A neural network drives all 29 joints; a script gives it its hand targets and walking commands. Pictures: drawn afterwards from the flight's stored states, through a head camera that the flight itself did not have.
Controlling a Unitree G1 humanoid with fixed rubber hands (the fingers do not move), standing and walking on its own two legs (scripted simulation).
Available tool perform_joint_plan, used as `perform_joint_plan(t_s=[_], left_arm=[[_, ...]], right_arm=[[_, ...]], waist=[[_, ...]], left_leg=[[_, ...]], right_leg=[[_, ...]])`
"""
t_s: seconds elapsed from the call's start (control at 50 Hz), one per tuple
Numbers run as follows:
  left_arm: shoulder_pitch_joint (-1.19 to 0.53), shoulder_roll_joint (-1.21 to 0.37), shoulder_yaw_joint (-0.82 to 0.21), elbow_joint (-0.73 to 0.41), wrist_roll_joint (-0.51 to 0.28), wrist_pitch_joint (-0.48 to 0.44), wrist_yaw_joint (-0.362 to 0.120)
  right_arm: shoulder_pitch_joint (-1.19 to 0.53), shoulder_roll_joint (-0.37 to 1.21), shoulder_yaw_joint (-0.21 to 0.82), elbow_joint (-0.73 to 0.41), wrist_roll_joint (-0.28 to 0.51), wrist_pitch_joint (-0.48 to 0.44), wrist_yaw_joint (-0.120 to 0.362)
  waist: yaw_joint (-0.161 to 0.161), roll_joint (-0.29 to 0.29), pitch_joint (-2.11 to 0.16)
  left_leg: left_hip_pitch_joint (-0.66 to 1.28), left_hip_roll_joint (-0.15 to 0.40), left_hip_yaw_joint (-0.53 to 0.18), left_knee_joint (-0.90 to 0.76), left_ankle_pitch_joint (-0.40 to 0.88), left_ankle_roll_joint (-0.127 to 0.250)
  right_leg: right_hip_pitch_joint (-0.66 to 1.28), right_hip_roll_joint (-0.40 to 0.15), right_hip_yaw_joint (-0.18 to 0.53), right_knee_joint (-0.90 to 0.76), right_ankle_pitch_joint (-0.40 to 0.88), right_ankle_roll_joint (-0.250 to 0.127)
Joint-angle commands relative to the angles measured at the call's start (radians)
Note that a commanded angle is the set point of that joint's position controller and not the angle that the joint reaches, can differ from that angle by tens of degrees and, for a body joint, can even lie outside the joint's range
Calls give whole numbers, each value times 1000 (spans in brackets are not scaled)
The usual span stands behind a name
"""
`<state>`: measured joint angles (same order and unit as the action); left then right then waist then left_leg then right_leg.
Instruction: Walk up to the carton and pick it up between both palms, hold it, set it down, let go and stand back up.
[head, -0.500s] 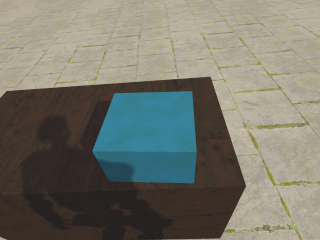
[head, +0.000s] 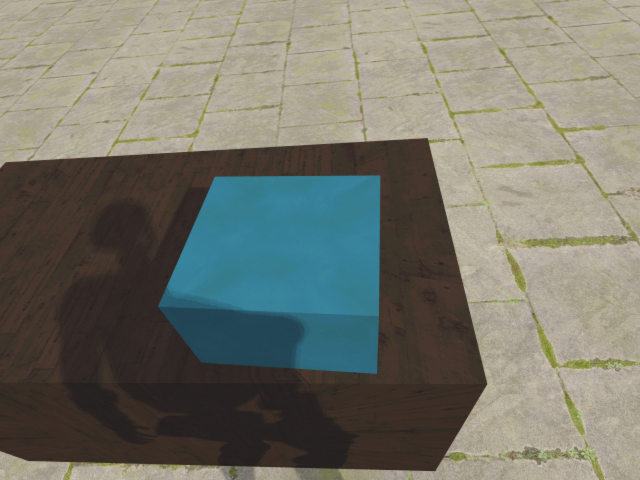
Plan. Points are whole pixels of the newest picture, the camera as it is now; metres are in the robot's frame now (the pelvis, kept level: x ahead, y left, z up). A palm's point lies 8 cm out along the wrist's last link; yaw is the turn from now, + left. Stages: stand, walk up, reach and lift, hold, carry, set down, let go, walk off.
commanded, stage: walk up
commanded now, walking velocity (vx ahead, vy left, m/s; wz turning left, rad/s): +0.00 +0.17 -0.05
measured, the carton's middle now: (290, 269) +0.48 +0.10 -0.05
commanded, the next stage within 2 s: none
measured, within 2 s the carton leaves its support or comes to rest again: neither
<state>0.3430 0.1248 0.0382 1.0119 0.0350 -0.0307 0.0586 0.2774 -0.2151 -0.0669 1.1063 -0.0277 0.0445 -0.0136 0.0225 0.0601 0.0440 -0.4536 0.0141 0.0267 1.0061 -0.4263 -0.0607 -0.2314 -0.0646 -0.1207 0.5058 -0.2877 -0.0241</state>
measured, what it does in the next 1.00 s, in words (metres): steps on the spot: left foot, then right foot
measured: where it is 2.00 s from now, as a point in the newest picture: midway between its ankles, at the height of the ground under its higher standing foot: outside the picture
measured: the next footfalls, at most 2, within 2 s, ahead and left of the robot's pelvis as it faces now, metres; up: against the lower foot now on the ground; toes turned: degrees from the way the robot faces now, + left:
left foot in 0.26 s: +0.09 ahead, +0.19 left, +0.00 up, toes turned +3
right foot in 0.62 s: +0.05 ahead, -0.03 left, +0.00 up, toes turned -2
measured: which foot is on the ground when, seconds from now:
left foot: up 0.00-0.24, down 0.26-1.00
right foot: down 0.00-0.28, up 0.30-0.60, down 0.62-1.00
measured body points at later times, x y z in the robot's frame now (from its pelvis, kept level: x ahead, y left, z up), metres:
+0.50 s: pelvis +0.03 +0.09 +0.01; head +0.05 +0.13 +0.45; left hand +0.02 +0.32 -0.17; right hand +0.10 -0.13 -0.13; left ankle +0.05 +0.19 -0.74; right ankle -0.01 -0.05 -0.70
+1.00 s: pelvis +0.04 +0.07 +0.01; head +0.04 +0.07 +0.46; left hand +0.03 +0.27 -0.16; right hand +0.02 -0.13 -0.16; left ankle +0.05 +0.19 -0.74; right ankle +0.01 -0.03 -0.74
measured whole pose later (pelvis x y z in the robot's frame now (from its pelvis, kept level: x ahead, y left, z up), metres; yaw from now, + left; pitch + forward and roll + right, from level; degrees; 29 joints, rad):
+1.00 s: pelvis +0.04 +0.07 +0.01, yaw -1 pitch -1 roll +0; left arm 0.31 0.11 -0.01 1.14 0.00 -0.01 0.03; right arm 0.27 -0.11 -0.01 1.16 -0.02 0.00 -0.03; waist -0.01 0.00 0.03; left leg -0.18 0.03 0.07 0.39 -0.19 0.00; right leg -0.10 0.02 -0.03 0.36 -0.24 -0.02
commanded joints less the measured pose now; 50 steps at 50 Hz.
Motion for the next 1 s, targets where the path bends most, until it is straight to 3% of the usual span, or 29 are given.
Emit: perform_joint_plan(t_s=[0.0, 0.06, 0.1, 0.14, 0.2, 0.22, 0.24, 0.26, 0.28, 0.3, 0.32, 0.34, 0.36, 0.4, 0.46, 0.5, 0.52, 0.56, 0.58, 0.62, 0.64, 0.66, 0.68, 0.7, 0.8, 0.98], left_arm=[[44, 185, 31, -48, 0, -8, 8], [66, 184, 31, -47, 2, -8, 4], [70, 200, 39, -50, 1, -8, 3], [77, 209, 46, -49, 5, -7, 2], [15, 223, 55, -68, 8, 7, -12], [14, 224, 54, -63, 4, 13, -19], [29, 191, 44, -47, -8, 22, -27], [90, 114, 25, -4, -22, 30, -35], [147, 39, 1, -2, -28, 36, -32], [157, 53, 3, -3, -45, 60, -18], [107, 107, 11, -10, -42, 72, -17], [59, 119, 11, -10, -36, 75, -26], [61, 106, 10, 9, -38, 76, -33], [71, 109, 11, 41, -29, 73, -37], [83, 97, 12, 64, -25, 76, -28], [60, 89, 7, 65, -31, 75, -22], [43, 84, 3, 62, -34, 73, -22], [49, 85, 4, 66, -38, 67, -18], [76, 81, 0, 77, -40, 58, -17], [87, 110, 0, 90, -24, 37, -13], [89, 118, 2, 90, -25, 29, -15], [41, 120, -7, 94, -26, 27, -23], [33, 92, -18, 102, -30, 24, -29], [25, 88, -23, 99, -33, 19, -30], [42, 93, -26, 101, -36, 13, -24], [52, 87, -31, 118, -35, 10, -21]], right_arm=[[69, -32, -5, -54, 5, 11, 8], [4, -30, -1, -97, 8, 22, 12], [-43, -31, 4, -119, 10, 21, 14], [-79, -25, 12, -141, 17, 19, 16], [-70, -43, 14, -141, 25, 14, 15], [-54, -44, 11, -128, 28, 4, 12], [-19, -32, 16, -108, 27, -12, 5], [32, -50, 17, -98, 11, -45, 3], [62, -142, 5, -98, 1, -72, 1], [91, -187, 4, -66, 22, -67, -6], [23, -153, 11, -78, 12, -62, -12], [-54, -108, 25, -97, 14, -62, -14], [-124, -92, 29, -115, 14, -62, -15], [-135, -66, 28, -121, 13, -68, -19], [-95, -37, 33, -98, 17, -76, -24], [-83, -32, 32, -87, 19, -73, -27], [-89, -30, 33, -81, 17, -69, -28], [-78, -28, 34, -71, 16, -63, -29], [-83, -29, 34, -72, 22, -59, -27], [-59, -22, 30, -63, 25, -59, -18], [-39, -21, 28, -53, 24, -58, -13], [-25, 12, 36, -53, 28, -57, -15], [-46, 23, 42, -46, 14, -54, -17], [-36, 5, 37, -29, 10, -53, -16], [1, 8, 42, 2, 15, -54, -12], [35, 29, 52, 36, 11, -53, -19]], waist=[[-35, -238, -77], [-26, -284, -53], [-17, -268, -53], [-2, -296, -53], [-11, -327, -49], [-15, -314, -43], [-25, -264, -44], [-43, -166, -89], [-31, 103, -109], [-49, 276, -130], [-44, 287, -56], [-24, 231, 7], [12, 199, 44], [22, 177, 21], [12, 103, -42], [1, 112, -40], [-2, 143, -19], [-2, 114, -20], [13, 82, -21], [-5, -25, -31], [-18, -33, -50], [-50, -151, -2], [-35, -184, 35], [-31, -130, 27], [-29, -89, 14], [-23, -68, 40]], left_leg=[[-63, 23, -38, 83, 88, -18], [-102, 20, -28, 14, 140, -20], [-89, 29, -29, -78, 151, -15], [-51, 40, -29, -183, 135, -8], [85, 31, -6, -378, 150, 21], [158, 18, 11, -480, 219, 34], [273, -6, 32, -617, 342, 47], [430, 94, -41, -663, 470, 38], [480, 312, -285, -686, 705, 67], [349, 376, -371, -745, 615, 197], [264, 354, -398, -804, 413, 220], [224, 308, -334, -829, 292, 200], [240, 272, -273, -819, 290, 176], [230, 223, -185, -783, 459, 160], [271, 245, -179, -764, 449, 186], [258, 237, -173, -764, 353, 197], [249, 232, -171, -765, 325, 200], [241, 232, -180, -747, 328, 198], [223, 223, -175, -732, 334, 179], [215, 173, -142, -682, 366, 120], [224, 137, -113, -668, 325, 103], [263, 88, -51, -695, 310, 86], [355, 95, -44, -672, 329, 79], [354, 93, -48, -656, 353, 84], [312, 93, -40, -672, 346, 77], [297, 95, -36, -668, 333, 69]], right_leg=[[89, -261, 169, -133, 921, -131], [101, -260, 161, -123, 892, -127], [107, -256, 157, -124, 820, -125], [107, -262, 170, -122, 755, -124], [43, -254, 166, -113, 582, -103], [12, -233, 149, -91, 491, -80], [-19, -163, 120, -40, 353, -53], [-77, -66, 64, 48, 96, -9], [-179, 5, 33, 172, -273, 33], [-91, 23, 114, 237, -363, 23], [-116, 17, 134, 275, -348, 18], [-128, 11, 154, 292, -294, 7], [-152, 2, 155, 283, -235, 7], [-95, 14, 138, 271, -167, 10], [-71, 28, 131, 280, -149, 11], [-48, 29, 125, 201, -152, 14], [-44, 28, 122, 149, -143, 17], [12, 30, 118, 10, -68, 10], [77, 20, 127, -123, 64, 7], [149, -39, 182, -186, 211, 9], [159, -56, 188, -197, 204, 10], [55, -55, 201, -194, 185, -4], [-49, -51, 212, -230, 123, -7], [-13, -44, 192, -238, 138, 2], [43, -39, 185, -226, 156, -14], [36, -31, 188, -241, 146, -27]])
